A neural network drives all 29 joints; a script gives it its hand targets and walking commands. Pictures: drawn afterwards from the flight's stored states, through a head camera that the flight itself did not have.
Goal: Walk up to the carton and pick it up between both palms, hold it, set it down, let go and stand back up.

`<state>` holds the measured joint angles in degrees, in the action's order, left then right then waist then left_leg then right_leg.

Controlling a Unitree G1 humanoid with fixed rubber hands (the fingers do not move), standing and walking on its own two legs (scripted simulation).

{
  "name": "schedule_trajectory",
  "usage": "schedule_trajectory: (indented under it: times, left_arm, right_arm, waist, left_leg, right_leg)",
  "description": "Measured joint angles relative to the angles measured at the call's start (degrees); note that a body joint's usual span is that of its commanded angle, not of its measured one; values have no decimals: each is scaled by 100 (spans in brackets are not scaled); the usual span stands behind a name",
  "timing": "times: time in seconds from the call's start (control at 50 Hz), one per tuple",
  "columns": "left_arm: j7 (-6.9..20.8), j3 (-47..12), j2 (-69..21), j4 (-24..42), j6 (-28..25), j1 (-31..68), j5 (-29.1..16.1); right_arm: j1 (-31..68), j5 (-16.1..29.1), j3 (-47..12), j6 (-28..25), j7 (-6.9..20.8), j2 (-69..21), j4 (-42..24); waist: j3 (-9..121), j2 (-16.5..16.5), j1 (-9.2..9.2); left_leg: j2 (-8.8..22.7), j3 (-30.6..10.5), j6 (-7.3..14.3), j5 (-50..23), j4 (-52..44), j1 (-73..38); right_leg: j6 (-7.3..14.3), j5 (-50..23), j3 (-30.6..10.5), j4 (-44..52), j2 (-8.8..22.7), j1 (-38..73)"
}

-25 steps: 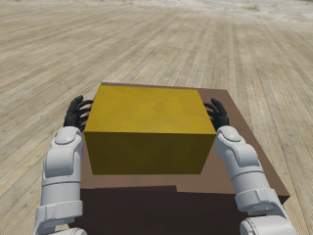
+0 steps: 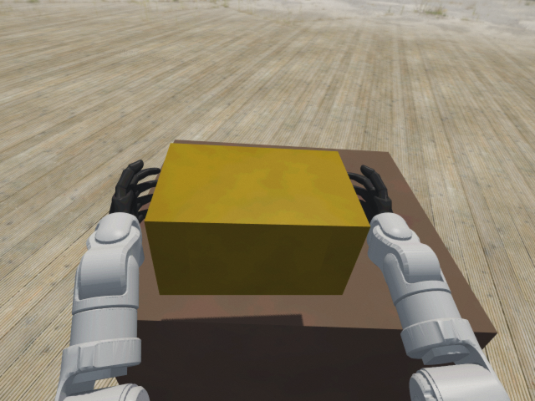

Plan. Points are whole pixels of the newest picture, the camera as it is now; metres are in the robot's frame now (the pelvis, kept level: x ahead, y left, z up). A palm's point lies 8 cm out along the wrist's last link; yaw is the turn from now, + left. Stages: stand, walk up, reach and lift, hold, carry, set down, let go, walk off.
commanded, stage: hold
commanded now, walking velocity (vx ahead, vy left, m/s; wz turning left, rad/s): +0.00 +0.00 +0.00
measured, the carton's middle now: (255, 217) +0.38 +0.01 +0.15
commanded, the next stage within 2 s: set down in 0.64 s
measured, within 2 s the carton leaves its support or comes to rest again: neither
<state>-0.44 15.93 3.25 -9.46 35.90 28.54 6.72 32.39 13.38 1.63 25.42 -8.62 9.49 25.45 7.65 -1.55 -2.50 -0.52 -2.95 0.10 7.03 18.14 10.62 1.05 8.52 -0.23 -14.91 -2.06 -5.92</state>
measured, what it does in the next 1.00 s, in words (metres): stands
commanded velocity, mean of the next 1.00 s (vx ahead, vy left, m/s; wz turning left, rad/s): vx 0.00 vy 0.00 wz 0.00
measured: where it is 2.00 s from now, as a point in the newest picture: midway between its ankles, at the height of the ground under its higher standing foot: outside the picture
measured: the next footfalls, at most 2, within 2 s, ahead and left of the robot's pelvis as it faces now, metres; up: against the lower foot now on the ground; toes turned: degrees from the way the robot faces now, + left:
none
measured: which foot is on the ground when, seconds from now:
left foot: down 0.00-1.00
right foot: down 0.00-1.00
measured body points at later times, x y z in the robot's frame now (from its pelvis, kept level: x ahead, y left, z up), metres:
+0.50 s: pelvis +0.00 +0.00 +0.00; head -0.05 +0.02 +0.45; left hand +0.37 +0.19 +0.17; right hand +0.37 -0.18 +0.17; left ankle +0.03 +0.11 -0.75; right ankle -0.01 -0.11 -0.75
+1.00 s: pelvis +0.01 +0.00 +0.00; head -0.04 +0.02 +0.45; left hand +0.37 +0.20 +0.16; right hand +0.38 -0.17 +0.14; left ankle +0.03 +0.11 -0.75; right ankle -0.01 -0.11 -0.75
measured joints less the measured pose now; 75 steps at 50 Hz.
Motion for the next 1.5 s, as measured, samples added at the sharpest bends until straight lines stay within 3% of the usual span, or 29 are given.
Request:
schedule_trajectory:
  times: [0.6,0.72,0.84,1.0,1.12,1.28,1.5]
  left_arm:
    - [-13,-25,-23,264,81,-139,-6]
    - [21,41,-60,53,34,-39,64]
    - [79,107,-56,-373,-504,111,88]
    - [425,386,-134,-869,-1134,179,560]
    - [296,59,-124,-809,-1391,-83,332]
    - [120,-170,-48,-1020,-1658,-36,126]
    - [210,30,-66,-1299,-1797,104,284]
  right_arm:
    - [-107,123,-71,-8,-42,29,-154]
    - [-51,-13,40,4,5,-35,-17]
    - [-94,-442,332,-488,132,-266,190]
    - [-240,-1138,692,-1378,253,-694,822]
    - [-703,-1022,593,-1823,209,-645,692]
    - [-671,-925,523,-1997,174,-482,742]
    - [-384,-997,487,-2069,171,-453,1124]
  waist:
    - [-43,-20,-23]
    - [-84,-25,4]
    - [-80,-42,97]
    - [-487,-138,139]
    - [-621,-141,184]
    - [-543,-161,224]
    - [-575,-163,225]
  left_leg:
    - [-3,1,7,56,31,-61]
    - [-9,17,13,54,30,-119]
    - [-8,25,10,89,81,-109]
    - [-41,5,5,72,-95,-583]
    - [-27,-55,-9,166,67,-459]
    - [4,4,-14,170,77,-213]
    - [15,53,-15,211,10,-292]
  right_leg:
    - [-6,25,-4,23,0,84]
    - [-8,42,-19,-20,7,115]
    - [-1,95,-18,-108,6,88]
    - [7,144,31,-17,48,540]
    - [15,170,118,-7,32,519]
    - [24,164,90,-31,13,250]
    - [25,188,74,52,16,329]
